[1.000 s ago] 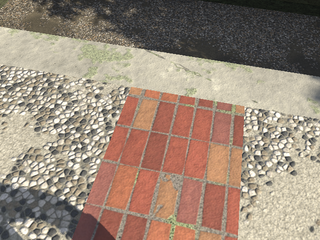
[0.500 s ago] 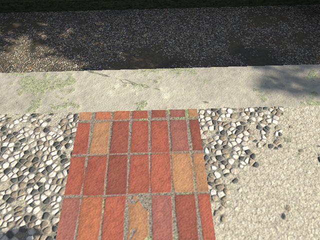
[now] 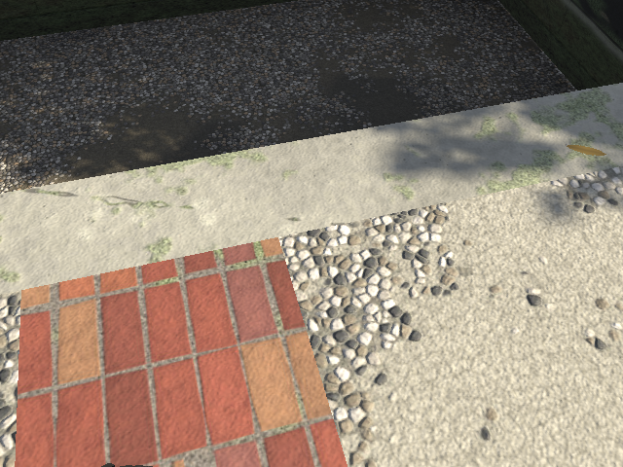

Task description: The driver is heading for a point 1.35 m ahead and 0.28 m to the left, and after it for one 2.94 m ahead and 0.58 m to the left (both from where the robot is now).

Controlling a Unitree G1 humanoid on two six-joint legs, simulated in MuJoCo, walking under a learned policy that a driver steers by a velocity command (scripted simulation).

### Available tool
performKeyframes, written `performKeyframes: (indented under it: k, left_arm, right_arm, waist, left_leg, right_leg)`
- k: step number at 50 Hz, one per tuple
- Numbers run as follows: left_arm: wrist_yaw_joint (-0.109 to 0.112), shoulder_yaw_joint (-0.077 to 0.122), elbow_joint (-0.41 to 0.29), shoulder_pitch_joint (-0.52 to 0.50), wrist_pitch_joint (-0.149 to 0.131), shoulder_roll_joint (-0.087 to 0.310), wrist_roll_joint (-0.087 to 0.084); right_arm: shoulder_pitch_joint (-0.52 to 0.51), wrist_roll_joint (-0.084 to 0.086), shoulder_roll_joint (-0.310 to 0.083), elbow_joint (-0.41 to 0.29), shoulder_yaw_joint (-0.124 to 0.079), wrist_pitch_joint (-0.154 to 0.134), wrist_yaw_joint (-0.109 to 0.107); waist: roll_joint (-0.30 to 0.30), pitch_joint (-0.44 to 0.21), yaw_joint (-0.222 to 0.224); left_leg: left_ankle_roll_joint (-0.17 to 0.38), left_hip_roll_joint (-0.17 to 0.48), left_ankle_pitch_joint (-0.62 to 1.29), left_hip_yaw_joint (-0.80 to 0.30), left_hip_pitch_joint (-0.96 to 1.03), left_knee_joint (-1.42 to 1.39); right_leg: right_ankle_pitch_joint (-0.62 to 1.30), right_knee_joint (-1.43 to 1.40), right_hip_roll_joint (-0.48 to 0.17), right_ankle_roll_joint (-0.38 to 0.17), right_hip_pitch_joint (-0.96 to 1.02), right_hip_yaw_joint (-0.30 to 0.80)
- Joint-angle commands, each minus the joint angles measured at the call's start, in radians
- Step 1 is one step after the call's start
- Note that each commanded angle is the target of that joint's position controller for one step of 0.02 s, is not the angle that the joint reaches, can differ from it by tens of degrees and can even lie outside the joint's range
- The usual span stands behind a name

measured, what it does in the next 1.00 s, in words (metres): walks ahead: left foot, then right foot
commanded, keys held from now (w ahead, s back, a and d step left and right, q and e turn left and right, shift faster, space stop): no key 0.20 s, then w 0.62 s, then w+q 0.18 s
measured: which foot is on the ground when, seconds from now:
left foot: down 0.00-0.02, up 0.04-0.44, down 0.46-0.94, up 0.96-1.00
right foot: down 0.00-0.46, up 0.48-0.90, down 0.92-1.00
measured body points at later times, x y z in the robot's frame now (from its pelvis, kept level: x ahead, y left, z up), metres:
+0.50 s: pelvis +0.11 +0.00 +0.01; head +0.10 +0.02 +0.46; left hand +0.13 +0.26 -0.14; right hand +0.17 -0.25 -0.12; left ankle +0.10 +0.09 -0.73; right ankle +0.10 -0.09 -0.72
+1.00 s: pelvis +0.33 -0.04 +0.00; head +0.37 -0.05 +0.45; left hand +0.48 +0.21 -0.12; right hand +0.28 -0.29 -0.15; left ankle +0.16 +0.08 -0.65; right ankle +0.41 -0.12 -0.73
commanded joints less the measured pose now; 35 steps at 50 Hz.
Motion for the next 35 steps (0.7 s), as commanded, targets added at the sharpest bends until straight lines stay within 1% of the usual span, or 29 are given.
performKeyframes:
  k: [1,2,3,4,5,6,7,9,10,11,12,13,14,15,16,18,19,21,22,23,24,25,26,27,28,29,30,32,35]
  left_arm:
    - [0.036,0.054,0.053,0.41,-0.03,0.223,0.034]
    - [0.035,0.071,0.072,0.43,-0.012,0.26,-0.03]
    - [0.033,0.054,0.053,0.334,-0.006,0.189,-0.051]
    - [0.035,0.028,0.039,0.226,-0.008,0.107,-0.046]
    - [0.038,0.009,0.04,0.173,-0.01,0.055,-0.037]
    - [0.045,0.002,0.046,0.148,-0.011,0.043,-0.038]
    - [0.047,-0.002,0.054,0.142,-0.013,0.041,-0.031]
    - [0.048,-0.004,0.075,0.155,-0.024,0.054,-0.025]
    - [0.048,-0.005,0.083,0.154,-0.026,0.061,-0.023]
    - [0.046,0.004,0.095,0.174,-0.023,0.086,-0.024]
    - [0.043,0.015,0.106,0.202,-0.014,0.112,-0.026]
    - [0.041,0.022,0.114,0.222,-0.003,0.123,-0.025]
    - [0.039,0.027,0.119,0.229,0.006,0.129,-0.024]
    - [0.039,0.03,0.123,0.233,0.013,0.128,-0.025]
    - [0.039,0.033,0.129,0.242,0.016,0.126,-0.025]
    - [0.038,0.04,0.143,0.257,0.013,0.129,-0.027]
    - [0.037,0.043,0.148,0.256,0.011,0.132,-0.028]
    - [0.036,0.048,0.151,0.229,0.012,0.134,-0.037]
    - [0.036,0.047,0.15,0.216,0.013,0.123,-0.04]
    - [0.035,0.038,0.136,0.187,0.011,0.087,-0.035]
    - [0.031,0.018,0.1,0.141,0.004,0.01,-0.031]
    - [0.026,0.018,0.076,0.126,-0.001,0.013,-0.025]
    - [0.02,0.037,0.081,0.109,-0.002,0.091,-0.001]
    - [0.008,0.041,0.098,0.143,-0.005,0.089,-0.009]
    - [0.002,0.042,0.118,0.172,-0.007,0.088,-0.012]
    - [-0.004,0.044,0.128,0.171,-0.005,0.086,-0.005]
    - [-0.007,0.042,0.132,0.166,-0.002,0.075,0.0]
    - [-0.007,0.038,0.118,0.119,0.005,0.052,-0.001]
    - [-0.006,0.03,0.079,0.011,0.012,0.035,-0.007]
  right_arm:
    - [0.027,0.019,-0.059,-0.088,0.0,-0.01,-0.01]
    - [0.111,0.037,-0.097,-0.047,-0.017,0.011,-0.024]
    - [0.058,0.015,-0.128,-0.04,-0.026,0.029,-0.027]
    - [-0.014,0.002,-0.087,-0.051,-0.015,0.032,-0.021]
    - [-0.042,-0.006,-0.069,-0.049,-0.012,0.037,-0.018]
    - [-0.045,-0.016,-0.069,-0.047,-0.014,0.049,-0.013]
    - [-0.021,-0.023,-0.057,-0.029,-0.011,0.061,-0.009]
    - [0.004,-0.018,-0.034,-0.009,-0.007,0.075,-0.008]
    - [-0.008,-0.017,-0.03,-0.006,-0.004,0.081,-0.01]
    - [-0.031,-0.022,-0.034,-0.011,-0.003,0.084,-0.012]
    - [-0.065,-0.029,-0.05,-0.017,-0.006,0.087,-0.012]
    - [-0.109,-0.033,-0.063,-0.027,-0.008,0.088,-0.008]
    - [-0.155,-0.035,-0.073,-0.042,-0.011,0.087,-0.001]
    - [-0.196,-0.034,-0.078,-0.057,-0.013,0.083,0.005]
    - [-0.22,-0.032,-0.075,-0.064,-0.013,0.077,0.01]
    - [-0.229,-0.029,-0.059,-0.063,-0.01,0.062,0.013]
    - [-0.22,-0.026,-0.052,-0.058,-0.01,0.054,0.012]
    - [-0.164,-0.022,-0.035,-0.035,-0.008,0.04,0.008]
    - [-0.113,-0.023,-0.038,-0.012,-0.011,0.033,0.003]
    - [-0.035,-0.025,-0.067,0.014,-0.018,0.023,-0.005]
    - [0.063,-0.033,-0.127,0.029,-0.027,0.013,-0.017]
    - [0.06,-0.015,-0.21,0.034,-0.049,0.014,-0.018]
    - [-0.009,-0.016,-0.163,0.024,-0.042,0.018,-0.017]
    - [-0.073,-0.008,-0.134,0.004,-0.033,0.012,-0.012]
    - [-0.104,-0.004,-0.119,-0.005,-0.03,0.006,-0.008]
    - [-0.108,-0.001,-0.116,-0.007,-0.029,-0.003,-0.01]
    - [-0.094,-0.002,-0.104,0.001,-0.026,-0.012,-0.01]
    - [-0.042,-0.002,-0.094,0.027,-0.023,-0.021,-0.008]
    - [-0.001,-0.007,-0.092,0.045,-0.02,-0.023,-0.007]
  waist:
    - [-0.122,-0.317,0.178]
    - [-0.209,-0.435,0.171]
    - [-0.072,-0.314,0.135]
    - [-0.066,-0.18,0.111]
    - [-0.048,-0.102,0.082]
    - [-0.063,-0.071,0.056]
    - [-0.066,-0.077,0.04]
    - [-0.063,-0.105,0.02]
    - [-0.069,-0.107,0.017]
    - [-0.087,-0.109,0.029]
    - [-0.102,-0.101,0.051]
    - [-0.106,-0.081,0.072]
    - [-0.117,-0.045,0.082]
    - [-0.113,-0.009,0.088]
    - [-0.093,0.012,0.092]
    - [-0.046,0.019,0.09]
    - [-0.035,0.017,0.083]
    - [-0.021,0.022,0.044]
    - [-0.004,0.025,0.021]
    - [0.055,0.028,-0.008]
    - [0.227,0.007,-0.036]
    - [0.31,0.1,-0.023]
    - [0.156,0.148,0.017]
    - [0.134,0.119,0.06]
    - [0.118,0.097,0.082]
    - [0.11,0.078,0.087]
    - [0.104,0.06,0.086]
    - [0.097,0.057,0.076]
    - [0.11,0.082,0.05]
  left_leg:
    - [0.034,0.03,0.104,0.033,-0.423,0.589]
    - [0.03,-0.069,-0.213,-0.014,-0.465,0.8]
    - [0.034,-0.009,-0.17,-0.073,-0.484,0.844]
    - [0.034,0.015,-0.119,-0.061,-0.507,0.809]
    - [0.029,0.045,-0.073,-0.058,-0.487,0.746]
    - [0.02,0.058,-0.038,-0.049,-0.438,0.683]
    - [0.014,0.049,-0.001,-0.033,-0.367,0.651]
    - [0.003,0.032,0.027,-0.017,-0.296,0.567]
    - [0.001,0.03,0.034,-0.013,-0.283,0.506]
    - [0.005,0.026,0.033,0.004,-0.292,0.467]
    - [0.012,0.025,0.028,0.02,-0.316,0.451]
    - [0.021,0.032,0.034,0.025,-0.34,0.435]
    - [0.028,0.035,0.039,0.028,-0.368,0.417]
    - [0.032,0.038,0.043,0.031,-0.395,0.396]
    - [0.036,0.04,0.043,0.032,-0.409,0.375]
    - [0.049,0.036,0.036,0.039,-0.388,0.319]
    - [0.059,0.03,0.039,0.045,-0.354,0.277]
    - [0.083,0.005,0.097,0.076,-0.216,0.125]
    - [0.095,-0.012,0.106,0.078,-0.109,0.046]
    - [0.115,0.037,0.027,-0.007,0.016,-0.036]
    - [0.154,0.256,-0.196,-0.301,0.111,-0.202]
    - [0.24,0.405,-0.389,-0.576,0.068,-0.339]
    - [0.251,0.382,-0.344,-0.523,-0.013,-0.318]
    - [0.222,0.326,-0.264,-0.446,-0.025,-0.314]
    - [0.196,0.284,-0.149,-0.362,-0.017,-0.318]
    - [0.185,0.253,-0.042,-0.293,-0.01,-0.315]
    - [0.182,0.23,0.069,-0.235,-0.005,-0.304]
    - [0.189,0.214,0.213,-0.174,0.0,-0.29]
    - [0.2,0.199,0.341,-0.121,-0.016,-0.282]
  right_leg:
    - [0.686,0.038,-0.382,-0.125,0.753,0.349]
    - [0.872,-0.026,-0.474,-0.264,0.735,0.528]
    - [0.754,-0.063,-0.405,-0.247,0.601,0.41]
    - [0.69,-0.108,-0.346,-0.215,0.471,0.321]
    - [0.661,-0.149,-0.292,-0.178,0.37,0.251]
    - [0.629,-0.179,-0.252,-0.156,0.292,0.197]
    - [0.649,-0.186,-0.227,-0.143,0.238,0.153]
    - [0.669,-0.189,-0.211,-0.15,0.204,0.114]
    - [0.624,-0.194,-0.207,-0.152,0.195,0.106]
    - [0.45,-0.215,-0.204,-0.157,0.198,0.122]
    - [0.192,-0.251,-0.207,-0.165,0.199,0.156]
    - [-0.105,-0.303,-0.213,-0.172,0.183,0.198]
    - [-0.323,-0.351,-0.223,-0.174,0.163,0.247]
    - [-0.425,-0.383,-0.236,-0.176,0.152,0.284]
    - [-0.457,-0.398,-0.248,-0.18,0.154,0.306]
    - [-0.455,-0.397,-0.259,-0.185,0.164,0.315]
    - [-0.45,-0.39,-0.257,-0.183,0.159,0.309]
    - [-0.483,-0.347,-0.226,-0.163,0.1,0.27]
    - [-0.524,-0.295,-0.194,-0.143,0.034,0.244]
    - [-0.532,-0.173,-0.14,-0.111,-0.078,0.19]
    - [-0.488,0.116,-0.036,-0.059,-0.204,0.054]
    - [-0.441,0.28,0.055,-0.04,-0.385,-0.028]
    - [-0.346,0.371,-0.02,-0.038,-0.368,0.06]
    - [-0.275,0.389,-0.032,-0.03,-0.34,0.075]
    - [-0.229,0.402,-0.043,-0.014,-0.311,0.07]
    - [-0.182,0.425,-0.05,0.001,-0.296,0.051]
    - [-0.143,0.441,-0.054,0.014,-0.286,0.039]
    - [-0.096,0.441,-0.065,0.035,-0.303,0.02]
    - [-0.045,0.351,-0.072,0.058,-0.309,-0.006]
